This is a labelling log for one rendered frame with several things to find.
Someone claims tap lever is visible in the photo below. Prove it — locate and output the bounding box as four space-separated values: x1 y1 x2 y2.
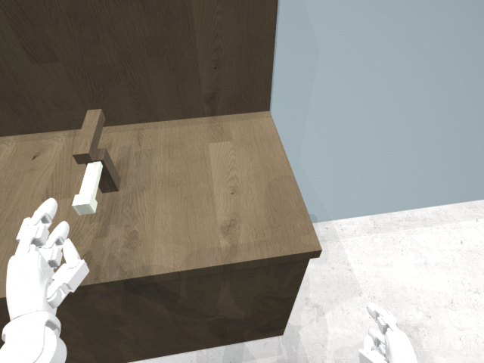
72 161 103 215

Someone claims robot left forearm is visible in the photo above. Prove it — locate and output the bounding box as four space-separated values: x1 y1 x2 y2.
0 311 67 363

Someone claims counter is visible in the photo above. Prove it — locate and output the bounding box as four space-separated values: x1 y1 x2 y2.
0 0 322 363

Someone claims robot left hand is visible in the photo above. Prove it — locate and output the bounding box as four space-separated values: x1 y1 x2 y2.
6 198 89 321

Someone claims robot right hand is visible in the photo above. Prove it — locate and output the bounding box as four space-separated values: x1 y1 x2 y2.
359 302 417 363

